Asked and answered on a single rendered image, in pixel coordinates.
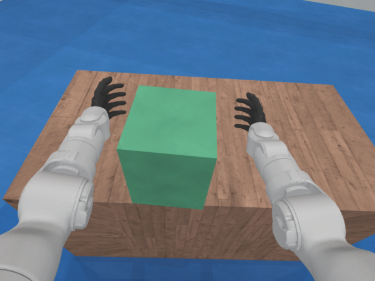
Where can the robot left forearm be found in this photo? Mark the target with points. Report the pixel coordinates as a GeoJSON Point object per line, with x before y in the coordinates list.
{"type": "Point", "coordinates": [80, 150]}

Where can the carton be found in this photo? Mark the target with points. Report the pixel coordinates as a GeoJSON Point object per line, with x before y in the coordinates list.
{"type": "Point", "coordinates": [168, 147]}

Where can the right robot hand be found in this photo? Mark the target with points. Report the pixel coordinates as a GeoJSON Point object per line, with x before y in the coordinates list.
{"type": "Point", "coordinates": [256, 112]}

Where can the robot left upper arm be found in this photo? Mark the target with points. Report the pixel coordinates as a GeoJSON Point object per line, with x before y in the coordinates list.
{"type": "Point", "coordinates": [55, 204]}

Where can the robot right upper arm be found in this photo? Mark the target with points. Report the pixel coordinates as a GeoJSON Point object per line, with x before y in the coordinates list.
{"type": "Point", "coordinates": [311, 226]}

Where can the left robot hand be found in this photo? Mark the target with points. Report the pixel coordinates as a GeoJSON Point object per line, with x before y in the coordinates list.
{"type": "Point", "coordinates": [101, 97]}

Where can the pedestal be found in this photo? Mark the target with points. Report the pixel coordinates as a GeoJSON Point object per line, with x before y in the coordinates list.
{"type": "Point", "coordinates": [318, 128]}

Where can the robot right forearm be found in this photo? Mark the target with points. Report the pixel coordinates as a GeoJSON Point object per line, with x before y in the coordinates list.
{"type": "Point", "coordinates": [277, 167]}

